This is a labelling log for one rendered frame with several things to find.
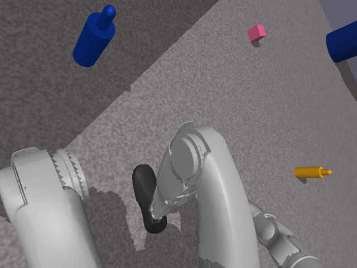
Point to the right robot arm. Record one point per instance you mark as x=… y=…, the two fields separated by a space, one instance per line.
x=286 y=250

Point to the right robot foot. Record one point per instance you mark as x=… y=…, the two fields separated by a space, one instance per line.
x=144 y=185

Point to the right robot hand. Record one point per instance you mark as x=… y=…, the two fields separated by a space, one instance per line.
x=254 y=209

